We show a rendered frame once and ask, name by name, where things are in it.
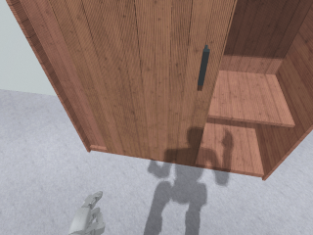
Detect handle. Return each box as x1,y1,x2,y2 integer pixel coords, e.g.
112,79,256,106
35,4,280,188
198,44,210,86

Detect wardrobe door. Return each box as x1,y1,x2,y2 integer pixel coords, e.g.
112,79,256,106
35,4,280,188
48,0,238,166
20,0,106,147

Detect robot left hand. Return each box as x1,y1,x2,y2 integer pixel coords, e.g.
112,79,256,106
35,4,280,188
67,191,106,235

